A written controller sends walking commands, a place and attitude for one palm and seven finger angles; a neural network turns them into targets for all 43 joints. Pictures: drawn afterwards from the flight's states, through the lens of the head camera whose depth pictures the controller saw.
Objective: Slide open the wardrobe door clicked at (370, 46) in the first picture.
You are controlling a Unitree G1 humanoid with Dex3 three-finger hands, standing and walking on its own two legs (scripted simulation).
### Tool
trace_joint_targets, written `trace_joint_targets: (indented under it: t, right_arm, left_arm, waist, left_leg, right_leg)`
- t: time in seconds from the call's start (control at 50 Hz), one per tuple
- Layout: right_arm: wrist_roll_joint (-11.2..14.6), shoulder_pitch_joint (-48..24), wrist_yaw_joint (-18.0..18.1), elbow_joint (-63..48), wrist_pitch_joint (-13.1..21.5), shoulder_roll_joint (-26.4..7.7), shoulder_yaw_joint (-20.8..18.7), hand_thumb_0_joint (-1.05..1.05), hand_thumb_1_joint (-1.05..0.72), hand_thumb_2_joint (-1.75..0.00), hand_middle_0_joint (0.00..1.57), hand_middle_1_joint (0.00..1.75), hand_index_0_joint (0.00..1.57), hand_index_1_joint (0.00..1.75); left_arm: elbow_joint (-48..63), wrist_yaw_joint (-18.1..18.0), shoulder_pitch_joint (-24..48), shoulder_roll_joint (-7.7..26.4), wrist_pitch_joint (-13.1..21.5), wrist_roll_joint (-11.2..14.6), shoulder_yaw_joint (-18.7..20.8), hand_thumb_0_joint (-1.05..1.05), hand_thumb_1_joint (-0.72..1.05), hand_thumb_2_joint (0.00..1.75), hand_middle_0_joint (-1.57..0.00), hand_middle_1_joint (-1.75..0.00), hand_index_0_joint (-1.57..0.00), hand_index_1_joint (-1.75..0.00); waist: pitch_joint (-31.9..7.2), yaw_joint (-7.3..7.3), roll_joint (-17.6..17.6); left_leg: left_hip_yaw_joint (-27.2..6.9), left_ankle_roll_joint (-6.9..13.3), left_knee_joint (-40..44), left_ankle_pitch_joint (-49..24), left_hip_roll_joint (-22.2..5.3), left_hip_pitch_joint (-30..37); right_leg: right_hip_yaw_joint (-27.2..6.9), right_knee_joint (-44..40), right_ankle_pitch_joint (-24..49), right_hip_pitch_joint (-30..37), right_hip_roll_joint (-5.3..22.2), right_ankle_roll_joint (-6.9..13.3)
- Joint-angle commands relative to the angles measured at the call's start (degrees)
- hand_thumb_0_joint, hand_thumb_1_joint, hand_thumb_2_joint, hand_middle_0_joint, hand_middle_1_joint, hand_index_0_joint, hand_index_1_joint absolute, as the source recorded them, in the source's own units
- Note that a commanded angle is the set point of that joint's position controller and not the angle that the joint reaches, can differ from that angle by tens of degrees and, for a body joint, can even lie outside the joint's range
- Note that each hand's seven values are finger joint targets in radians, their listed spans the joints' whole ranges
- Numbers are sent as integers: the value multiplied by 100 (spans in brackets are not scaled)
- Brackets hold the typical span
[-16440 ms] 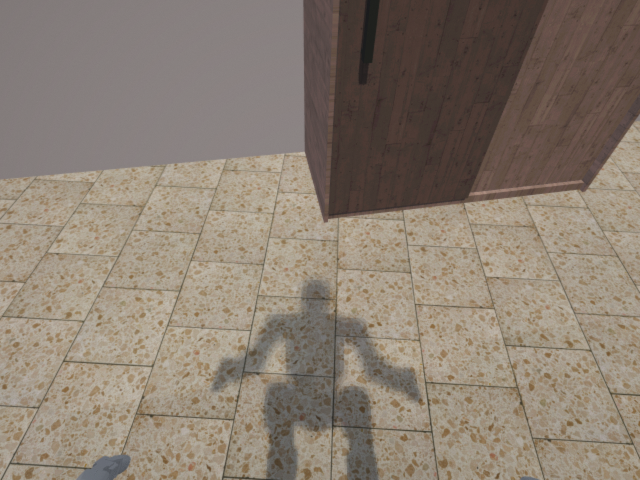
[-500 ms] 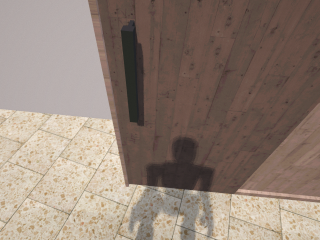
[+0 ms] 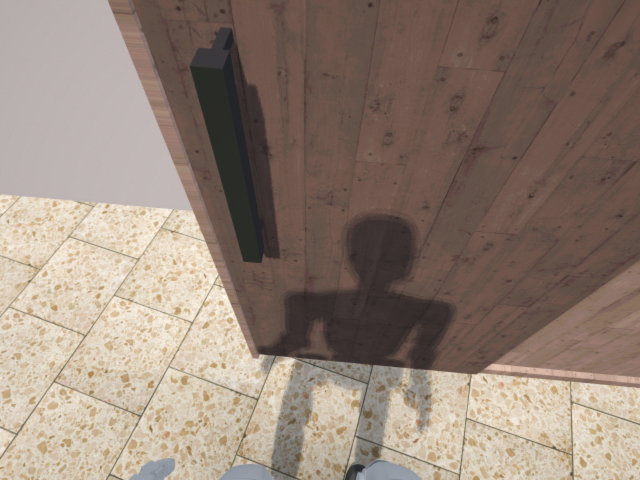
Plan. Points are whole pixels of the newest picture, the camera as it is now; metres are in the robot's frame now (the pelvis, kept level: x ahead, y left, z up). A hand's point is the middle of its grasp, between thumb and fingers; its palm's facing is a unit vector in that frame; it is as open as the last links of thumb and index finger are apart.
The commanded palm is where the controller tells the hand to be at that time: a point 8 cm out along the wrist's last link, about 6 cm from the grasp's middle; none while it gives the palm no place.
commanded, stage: come to a stop and stand still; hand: left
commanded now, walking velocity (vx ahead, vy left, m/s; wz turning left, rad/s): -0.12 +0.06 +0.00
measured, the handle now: (242, 170) +0.43 +0.11 +0.13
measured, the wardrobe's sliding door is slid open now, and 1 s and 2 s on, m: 0.00 0.00 0.00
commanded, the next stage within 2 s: look again from close up in 1.56 s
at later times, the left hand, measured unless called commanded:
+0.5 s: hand out of the picture -0.02 +0.19 -0.16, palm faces +0.01 -0.97 -0.23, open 7.3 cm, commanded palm none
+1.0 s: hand out of the picture -0.07 +0.15 -0.17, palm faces +0.00 -0.99 -0.15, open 7.3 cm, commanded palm none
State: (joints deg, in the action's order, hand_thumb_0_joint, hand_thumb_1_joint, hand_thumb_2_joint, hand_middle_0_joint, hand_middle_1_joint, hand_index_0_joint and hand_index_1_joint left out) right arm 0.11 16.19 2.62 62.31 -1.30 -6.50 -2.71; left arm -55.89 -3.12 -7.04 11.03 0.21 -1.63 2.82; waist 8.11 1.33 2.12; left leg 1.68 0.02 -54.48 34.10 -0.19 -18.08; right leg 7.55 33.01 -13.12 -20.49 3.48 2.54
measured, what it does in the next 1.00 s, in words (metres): steps on the spot: left foot, then right foot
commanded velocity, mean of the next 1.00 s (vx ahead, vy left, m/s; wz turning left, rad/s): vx -0.01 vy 0.00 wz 0.00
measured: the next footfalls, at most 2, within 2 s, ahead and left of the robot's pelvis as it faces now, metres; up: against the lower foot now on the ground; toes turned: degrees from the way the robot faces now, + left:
left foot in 0.12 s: +0.03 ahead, +0.13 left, +0.00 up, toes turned +3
right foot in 0.42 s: -0.04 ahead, -0.10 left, +0.00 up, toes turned -3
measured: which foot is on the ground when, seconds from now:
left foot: up 0.00-0.10, down 0.12-1.00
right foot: down 0.00-0.14, up 0.16-0.40, down 0.42-1.00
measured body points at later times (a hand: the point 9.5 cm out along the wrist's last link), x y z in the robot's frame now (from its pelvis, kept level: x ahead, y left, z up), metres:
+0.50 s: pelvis -0.03 +0.02 +0.01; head +0.01 +0.00 +0.45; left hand -0.02 +0.24 -0.14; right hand +0.05 -0.20 -0.15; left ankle -0.01 +0.12 -0.73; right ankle -0.08 -0.10 -0.73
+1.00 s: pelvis -0.05 +0.01 +0.01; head -0.03 +0.01 +0.46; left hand -0.06 +0.21 -0.15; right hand -0.08 -0.20 -0.15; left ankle -0.01 +0.13 -0.73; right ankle -0.08 -0.10 -0.73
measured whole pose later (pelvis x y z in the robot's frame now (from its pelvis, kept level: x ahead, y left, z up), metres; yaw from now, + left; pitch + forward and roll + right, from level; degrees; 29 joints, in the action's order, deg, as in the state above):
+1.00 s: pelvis -0.05 +0.01 +0.01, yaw -1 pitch -1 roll -1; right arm -0.7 18.2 1.1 64.5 -0.4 -7.1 0.0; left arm -63.7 -2.9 -18.6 5.6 1.8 -1.0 -1.1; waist 3.4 0.4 -1.1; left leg 3.5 -0.3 -28.0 11.3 -3.4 -15.4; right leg 2.8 24.2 -15.5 -7.3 -1.4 1.0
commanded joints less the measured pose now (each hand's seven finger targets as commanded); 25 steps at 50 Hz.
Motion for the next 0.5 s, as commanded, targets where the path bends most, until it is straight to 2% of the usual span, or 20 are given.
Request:
trace_joint_targets:
  t: [0.0, 0.04, 0.06, 0.08, 0.1, 0.12, 0.14, 0.16, 0.18, 0.22, 0.26, 0.3, 0.34, 0.36, 0.38, 0.4, 0.42, 0.44, 0.46, 0.48]
  right_arm:
    - [-51, 820, -60, -107, 41, -93, -5, 0, -90, -90, 20, 30, 20, 30]
    - [-50, 816, -63, -150, 54, -129, -23, 0, -90, -90, 20, 30, 20, 30]
    - [-54, 862, -69, -160, 68, -183, -24, 0, -90, -90, 20, 30, 20, 30]
    - [-53, 890, -70, -171, 100, -317, -37, 0, -90, -90, 20, 30, 20, 30]
    - [-104, 737, -64, -296, 155, -668, -92, 0, -90, -90, 20, 30, 20, 30]
    - [-184, 384, -53, -553, 175, -1005, -119, 0, -90, -90, 20, 30, 20, 30]
    - [-214, -10, -50, -726, 169, -1029, -92, 0, -90, -90, 20, 30, 20, 30]
    - [-210, -297, -2, -777, 213, -930, -61, 0, -90, -90, 20, 30, 20, 30]
    - [-205, -520, 20, -808, 204, -865, -33, 0, -90, -90, 20, 30, 20, 30]
    - [-201, -633, 5, -892, 209, -876, -25, 0, -90, -90, 20, 30, 20, 30]
    - [-189, -438, 6, -857, 229, -899, -45, 0, -90, -90, 20, 30, 20, 30]
    - [-179, -132, 9, -755, 224, -984, -84, 0, -90, -90, 20, 30, 20, 30]
    - [-160, -2, -8, -669, 224, -1026, -103, 0, -90, -90, 20, 30, 20, 30]
    - [-124, -2, -21, -640, 220, -1070, -110, 0, -90, -90, 20, 30, 20, 30]
    - [-72, -22, -40, -633, 228, -1046, -116, 0, -90, -90, 20, 30, 20, 30]
    - [-25, -53, -60, -659, 236, -871, -96, 0, -90, -90, 20, 30, 20, 30]
    - [-13, -163, -76, -714, 231, -736, -40, 0, -90, -90, 20, 30, 20, 30]
    - [-18, -243, -103, -712, 228, -640, -18, 0, -90, -90, 20, 30, 20, 30]
    - [-52, -294, -99, -651, 185, -618, -2, 0, -90, -90, 20, 30, 20, 30]
    - [-60, -294, -95, -588, 166, -690, 7, 0, -90, -90, 20, 30, 20, 30]
  left_arm:
    - [173, 12, -667, 768, -39, -12, 189, 0, 90, 90, -20, -30, -20, -30]
    - [207, 42, -599, 762, -72, 2, 202, 0, 90, 90, -20, -30, -20, -30]
    - [241, 64, -531, 731, -100, 35, 200, 0, 90, 90, -20, -30, -20, -30]
    - [296, 91, -467, 615, -130, 65, 179, 0, 90, 90, -20, -30, -20, -30]
    - [395, 117, -506, 284, -181, 91, 143, 0, 90, 90, -20, -30, -20, -30]
    - [494, 113, -450, 80, -217, 124, 110, 0, 90, 90, -20, -30, -20, -30]
    - [526, 89, -422, 199, -256, 84, 122, 0, 90, 90, -20, -30, -20, -30]
    - [439, 85, -417, 174, -307, 37, 155, 0, 90, 90, -20, -30, -20, -30]
    - [331, 110, -581, 191, -323, 19, 178, 0, 90, 90, -20, -30, -20, -30]
    - [210, 133, -878, 39, -291, 21, 111, 0, 90, 90, -20, -30, -20, -30]
    - [210, 144, -831, -31, -216, 30, 37, 0, 90, 90, -20, -30, -20, -30]
    - [260, 144, -686, -3, -155, 42, -19, 0, 90, 90, -20, -30, -20, -30]
    - [227, 121, -748, 55, -64, 65, -38, 0, 90, 90, -20, -30, -20, -30]
    - [129, 114, -976, 120, -16, 63, -35, 0, 90, 90, -20, -30, -20, -30]
    - [7, 96, -1186, 230, 37, 51, -32, 0, 90, 90, -20, -30, -20, -30]
    - [-77, 68, -1218, 396, 81, 33, -28, 0, 90, 90, -20, -30, -20, -30]
    - [-100, 55, -1253, 503, 102, 35, -48, 0, 90, 90, -20, -30, -20, -30]
    - [-114, 61, -1248, 539, 113, 42, -78, 0, 90, 90, -20, -30, -20, -30]
    - [-169, 56, -1230, 498, 125, 45, -82, 0, 90, 90, -20, -30, -20, -30]
    - [-178, 52, -1186, 414, 123, 60, -106, 0, 90, 90, -20, -30, -20, -30]
  waist:
    - [-1287, -98, 649]
    - [-1256, -52, 729]
    - [-1187, 22, 710]
    - [-1060, 83, 455]
    - [-879, 21, -728]
    - [-563, -29, -1873]
    - [-369, -96, -1437]
    - [-302, -184, -1560]
    - [-290, -319, -1372]
    - [-501, -383, -1103]
    - [-715, -270, -872]
    - [-1016, -90, -975]
    - [-1149, -67, -1054]
    - [-1355, -126, -871]
    - [-1493, -172, -608]
    - [-1448, -93, -98]
    - [-1335, -101, 309]
    - [-1177, -93, 236]
    - [-1259, -87, 799]
    - [-1160, -89, 946]
  left_leg:
    - [261, -151, 921, -830, 12, 80]
    - [334, -168, 1732, -1333, 3, 429]
    - [380, -157, 2287, -1881, 4, 782]
    - [216, -96, 2821, -2308, -198, 1077]
    - [-837, 231, 3380, -3004, -1032, 958]
    - [-1895, 819, 3983, -3875, -2023, 154]
    - [-1893, 1192, 4085, -3673, -2186, -581]
    - [-1573, 1089, 4178, -3559, -1871, -710]
    - [-1206, 976, 4053, -3409, -1619, -667]
    - [-770, 893, 3825, -3607, -1300, -50]
    - [-680, 939, 3630, -4343, -1261, 639]
    - [-813, 997, 3441, -5021, -1337, 1469]
    - [-785, 936, 3123, -5789, -1288, 1839]
    - [-725, 781, 2923, -5703, -1163, 1932]
    - [-575, 552, 2679, -5219, -988, 1756]
    - [-363, 288, 2554, -4338, -762, 1221]
    - [-188, 130, 2668, -3368, -534, 794]
    - [-112, 69, 2830, -2844, -407, 613]
    - [-60, 17, 2830, -2842, -384, 692]
    - [-50, 6, 2885, -2835, -410, 780]
  right_leg:
    - [-1195, -702, 3348, 925, 1352, 916]
    - [-1195, -602, 2693, 697, 1241, 779]
    - [-1130, -530, 2195, 399, 1120, 589]
    - [-963, -295, 1554, 125, 886, 359]
    - [-582, 209, 112, -314, 293, 7]
    - [-338, 1115, -1608, -335, -207, -253]
    - [-704, 1903, -1869, 59, -201, -218]
    - [-1017, 2244, -1652, 47, -175, -219]
    - [-1037, 2471, -1337, 23, -184, -216]
    - [-918, 2412, -1036, -160, -233, -281]
    - [-772, 1719, -1157, -148, -186, -348]
    - [-647, 851, -1400, -119, -127, -403]
    - [-611, -299, -1105, 184, -130, -409]
    - [-562, -960, -428, 545, -153, -418]
    - [-652, -1458, 443, 1011, -41, -403]
    - [-1104, -1344, 1538, 1398, 312, -277]
    - [-1423, -1085, 2664, 1504, 713, -123]
    - [-1342, -947, 3287, 1518, 933, -21]
    - [-1350, -828, 3337, 1498, 779, 39]
    - [-1293, -856, 3051, 1353, 695, 46]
